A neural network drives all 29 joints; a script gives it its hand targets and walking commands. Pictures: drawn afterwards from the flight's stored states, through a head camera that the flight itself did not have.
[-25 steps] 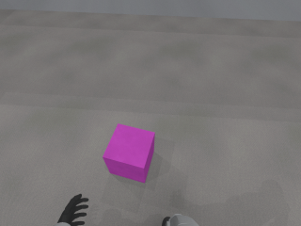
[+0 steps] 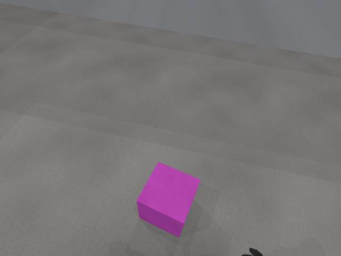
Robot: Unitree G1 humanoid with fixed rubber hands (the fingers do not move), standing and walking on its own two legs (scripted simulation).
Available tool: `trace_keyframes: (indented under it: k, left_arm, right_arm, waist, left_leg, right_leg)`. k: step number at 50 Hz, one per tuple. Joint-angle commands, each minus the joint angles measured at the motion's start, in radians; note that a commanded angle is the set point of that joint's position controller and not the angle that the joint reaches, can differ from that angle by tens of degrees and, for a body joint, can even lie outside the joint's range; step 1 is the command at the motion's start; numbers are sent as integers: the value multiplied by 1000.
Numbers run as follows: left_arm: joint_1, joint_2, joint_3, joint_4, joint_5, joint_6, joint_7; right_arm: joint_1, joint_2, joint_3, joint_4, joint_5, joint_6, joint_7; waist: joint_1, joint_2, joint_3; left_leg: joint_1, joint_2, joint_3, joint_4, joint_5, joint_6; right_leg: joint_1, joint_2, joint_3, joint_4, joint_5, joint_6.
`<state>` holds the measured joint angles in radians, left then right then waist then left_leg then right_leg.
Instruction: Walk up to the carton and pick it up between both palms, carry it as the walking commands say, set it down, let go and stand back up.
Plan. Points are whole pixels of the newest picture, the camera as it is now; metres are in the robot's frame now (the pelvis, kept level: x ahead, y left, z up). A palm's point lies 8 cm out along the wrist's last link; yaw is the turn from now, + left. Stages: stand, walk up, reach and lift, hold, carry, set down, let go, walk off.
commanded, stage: walk up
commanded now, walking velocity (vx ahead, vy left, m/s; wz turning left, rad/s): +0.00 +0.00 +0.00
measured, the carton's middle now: (168, 199) +0.49 -0.01 -0.64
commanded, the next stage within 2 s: none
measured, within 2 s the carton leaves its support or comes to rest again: neither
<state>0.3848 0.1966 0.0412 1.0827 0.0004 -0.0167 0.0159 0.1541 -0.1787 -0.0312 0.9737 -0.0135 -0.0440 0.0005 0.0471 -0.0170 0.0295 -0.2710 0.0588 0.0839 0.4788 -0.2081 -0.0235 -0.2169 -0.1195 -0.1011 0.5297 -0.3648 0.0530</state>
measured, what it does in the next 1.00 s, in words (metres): steps to the left: right foot, then left foot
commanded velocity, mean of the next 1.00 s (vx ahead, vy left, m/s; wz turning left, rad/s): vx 0.04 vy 0.05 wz -0.19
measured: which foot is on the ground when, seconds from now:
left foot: down 0.00-0.32, up 0.34-0.62, down 0.64-1.00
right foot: up 0.00-0.22, down 0.24-0.64, up 0.66-1.00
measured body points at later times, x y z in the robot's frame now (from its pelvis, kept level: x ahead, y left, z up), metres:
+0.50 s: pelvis +0.01 +0.03 +0.01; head +0.04 +0.01 +0.46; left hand +0.01 +0.30 -0.12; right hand +0.06 -0.24 -0.14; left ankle +0.03 +0.18 -0.69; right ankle +0.00 -0.11 -0.74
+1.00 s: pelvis +0.05 +0.10 +0.01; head +0.07 +0.12 +0.46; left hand +0.19 +0.32 -0.15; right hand +0.03 -0.16 -0.11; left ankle +0.07 +0.20 -0.74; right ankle +0.00 -0.04 -0.68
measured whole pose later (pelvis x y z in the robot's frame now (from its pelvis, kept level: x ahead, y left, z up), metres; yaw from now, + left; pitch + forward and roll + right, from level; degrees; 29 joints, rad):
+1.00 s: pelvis +0.05 +0.10 +0.01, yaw -14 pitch +1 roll -2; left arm 0.15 0.24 0.08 0.97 0.01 0.08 -0.01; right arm 0.27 -0.19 -0.04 0.92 -0.03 -0.03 -0.04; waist -0.02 -0.03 0.03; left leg -0.21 0.08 0.13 0.44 -0.23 0.02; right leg -0.41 -0.01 0.00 0.87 -0.39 0.08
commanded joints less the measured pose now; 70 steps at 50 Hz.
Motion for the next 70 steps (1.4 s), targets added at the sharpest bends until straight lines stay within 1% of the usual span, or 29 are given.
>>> trace_keyframes:
  k: [1,7,11,13,14,16,17,18,20,23,27,29,31,32,33,34,35,37,38,39,42,45,52,55,56,57,59,62,70]
  left_arm:
    - [76,51,10,-12,-10,32,17]
    - [-16,26,5,10,7,62,16]
    - [-39,29,-4,17,9,46,20]
    - [-48,76,-2,10,22,21,21]
    - [-95,91,2,19,13,17,17]
    - [-88,60,-6,18,5,11,18]
    - [24,198,57,-8,39,22,34]
    - [55,276,95,-11,39,32,50]
    - [-5,191,87,-38,31,33,57]
    - [-60,152,76,-73,29,17,29]
    - [-32,192,84,-91,51,6,29]
    - [-45,222,90,-108,45,12,28]
    - [-67,197,81,-136,30,20,16]
    - [-57,135,63,-151,35,18,8]
    - [-55,53,34,-169,31,21,13]
    - [-90,103,38,-174,34,29,12]
    - [-139,114,45,-182,34,28,-1]
    - [-93,103,59,-128,25,37,-13]
    - [-37,98,60,-103,24,45,-13]
    - [-20,98,60,-99,24,54,-12]
    - [-90,88,54,-115,20,81,-9]
    - [-173,110,58,-139,25,101,-21]
    - [-220,55,23,-133,2,75,-19]
    - [-137,87,22,-108,8,39,-7]
    - [-108,127,22,-105,18,19,-3]
    - [-142,183,29,-96,16,12,3]
    - [-202,124,13,-87,25,7,6]
    - [-207,107,9,-77,17,2,14]
    - [-125,91,2,-27,12,-7,15]
  right_arm:
    - [83,-150,-14,-2,9,-4,-19]
    - [21,-107,-5,17,4,8,-41]
    - [21,-105,-14,48,6,25,-40]
    - [60,-72,-11,63,9,31,-31]
    - [88,-44,-5,73,22,36,-31]
    - [99,-100,-36,68,-6,43,-32]
    - [37,-242,-89,41,-27,71,-28]
    - [-25,-156,-68,-22,-44,80,-24]
    - [2,-106,-54,-47,-32,74,-16]
    - [41,-100,-49,-62,-12,52,4]
    - [45,-79,-36,-88,2,65,-10]
    - [97,-92,-38,-98,8,59,-19]
    - [175,-137,-51,-87,-3,44,-30]
    - [226,-203,-67,-85,-10,32,-36]
    - [288,-305,-91,-87,-12,33,-28]
    - [317,-330,-105,-62,-13,40,-19]
    - [227,-259,-83,-71,-12,40,-22]
    - [70,-157,-36,-125,-4,19,-34]
    - [71,-153,-33,-125,-5,6,-37]
    - [84,-160,-35,-125,-2,-4,-35]
    - [107,-156,-34,-116,-7,-8,-35]
    - [205,-198,-54,-86,-7,10,-50]
    - [155,-183,-45,-63,-24,21,-28]
    - [152,-172,-43,-56,-1,37,-15]
    - [177,-100,-22,-54,-7,39,-9]
    - [199,-47,-5,-50,12,44,-17]
    - [167,-95,-13,-24,4,57,-16]
    - [180,-121,-14,19,0,45,-10]
    - [187,-87,3,102,2,43,-25]
  waist:
    - [-33,259,-74]
    - [-19,182,-57]
    - [-10,143,-24]
    - [-44,73,-12]
    - [-72,-45,14]
    - [-77,-71,18]
    - [30,28,70]
    - [54,-130,103]
    - [3,-112,63]
    - [-7,-210,-2]
    - [11,-209,2]
    - [-3,-238,-52]
    - [-39,-167,-92]
    - [-57,18,-134]
    - [-101,294,-167]
    - [-133,296,-130]
    - [-83,231,-9]
    - [-6,79,73]
    - [12,98,5]
    - [15,119,-41]
    - [-16,189,-49]
    - [-66,157,-12]
    - [-77,248,-21]
    - [-37,150,-43]
    - [-50,0,-81]
    - [-74,-174,-58]
    - [-74,-147,-4]
    - [-77,-92,-6]
    - [-58,1,18]
  left_leg:
    - [194,277,-224,-132,751,164]
    - [128,205,-160,-184,472,163]
    - [49,168,-153,-187,197,116]
    - [2,105,-133,-181,51,65]
    - [73,65,-99,-209,45,48]
    - [104,47,-69,-113,43,47]
    - [-139,-48,59,146,-193,15]
    - [-355,-25,-55,336,-265,-8]
    - [-343,30,-146,467,-140,-25]
    - [-247,-19,-59,365,-134,-62]
    - [-131,-50,-22,188,-143,-49]
    - [-46,-51,-14,79,-87,-36]
    - [178,-49,-3,-121,45,-27]
    - [308,96,-155,-188,-17,-29]
    - [344,330,-439,-303,-358,48]
    - [232,382,-538,-398,-732,116]
    - [122,345,-503,-428,-687,102]
    - [27,240,-254,-278,124,84]
    - [67,225,-178,-186,510,96]
    - [88,235,-145,-140,688,107]
    - [101,233,-135,-158,519,132]
    - [196,330,-223,-158,503,172]
    - [115,224,-102,-123,349,163]
    - [6,183,-80,-54,198,76]
    - [-62,115,-39,25,2,26]
    - [-45,50,-22,-18,-172,5]
    - [38,37,-42,-69,-87,9]
    - [130,66,-48,-141,93,9]
    - [147,79,-52,-184,112,0]
  right_leg:
    - [-89,39,51,120,-177,-20]
    - [-41,73,75,140,-52,-28]
    - [94,57,70,-157,217,-37]
    - [144,-40,152,-209,347,-47]
    - [45,-22,137,-191,319,-61]
    - [12,-12,163,-210,248,-71]
    - [90,-216,484,-274,38,-145]
    - [110,-348,642,-344,-4,-226]
    - [35,-269,530,-331,-31,-213]
    - [-13,-126,363,-361,-94,-169]
    - [5,-126,317,-233,471,-170]
    - [22,-134,332,-173,561,-147]
    - [-90,-64,287,-73,364,-68]
    - [-207,17,207,80,68,-19]
    - [-412,127,109,298,-269,-6]
    - [-455,70,152,473,-253,-34]
    - [-473,58,161,524,-163,-39]
    - [-335,52,178,495,-30,-24]
    - [-300,67,170,528,-26,-19]
    - [-274,75,166,557,-25,-11]
    - [-247,87,146,477,9,10]
    - [-368,88,168,486,-30,30]
    - [-100,123,30,88,-10,-4]
    - [165,66,70,-228,285,-33]
    - [255,-95,232,-264,401,-43]
    - [144,-196,314,-248,574,-122]
    - [84,-111,257,-273,383,-128]
    - [89,-30,178,-274,375,-87]
    - [105,-3,148,-275,359,-86]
